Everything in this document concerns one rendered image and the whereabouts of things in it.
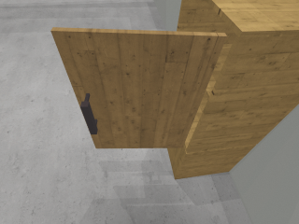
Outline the cupboard door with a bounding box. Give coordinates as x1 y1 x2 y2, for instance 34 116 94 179
50 27 227 149

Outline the handle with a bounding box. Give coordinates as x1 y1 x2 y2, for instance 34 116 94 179
80 93 98 134

